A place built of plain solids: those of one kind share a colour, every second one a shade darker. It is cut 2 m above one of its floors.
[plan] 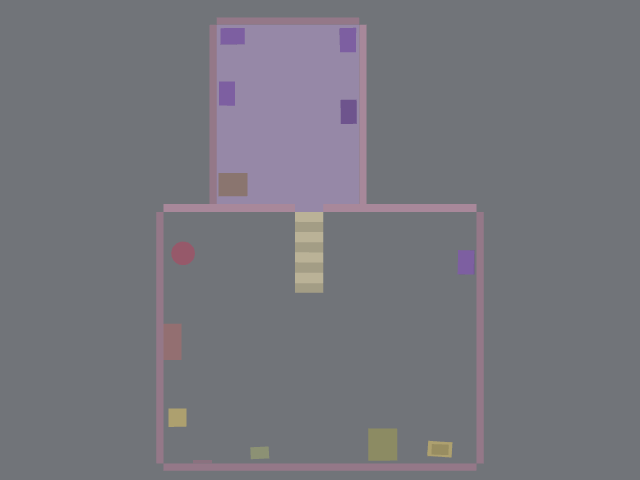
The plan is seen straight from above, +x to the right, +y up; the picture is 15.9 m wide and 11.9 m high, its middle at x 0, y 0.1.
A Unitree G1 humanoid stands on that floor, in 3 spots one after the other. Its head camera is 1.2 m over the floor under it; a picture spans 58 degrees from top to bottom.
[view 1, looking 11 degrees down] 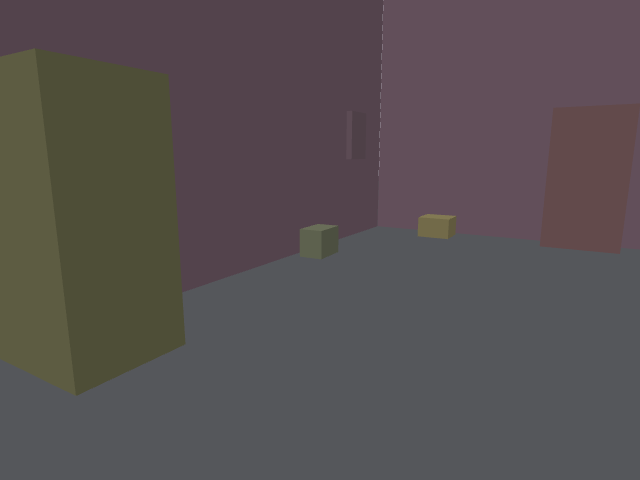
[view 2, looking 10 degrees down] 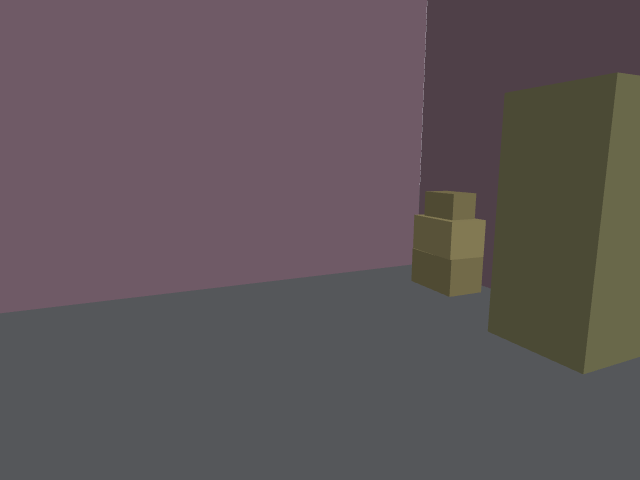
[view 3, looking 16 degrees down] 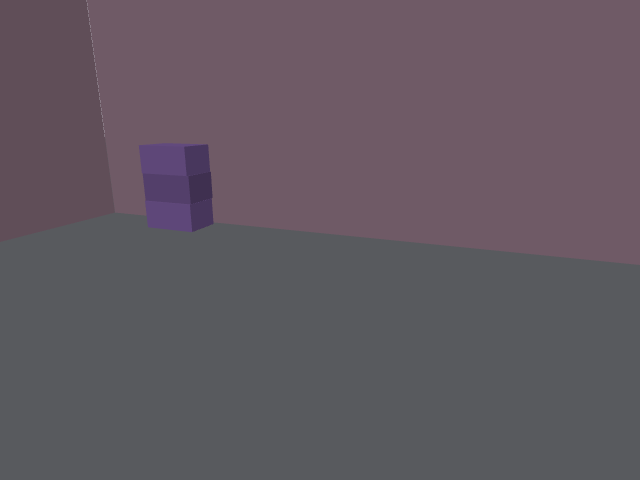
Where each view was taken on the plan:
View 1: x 3.00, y -2.47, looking -149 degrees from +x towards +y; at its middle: bucket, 5.08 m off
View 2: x -0.27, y -2.21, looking -25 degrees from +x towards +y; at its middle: wall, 4.65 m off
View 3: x -0.28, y -3.64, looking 21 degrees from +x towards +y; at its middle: ground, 4.35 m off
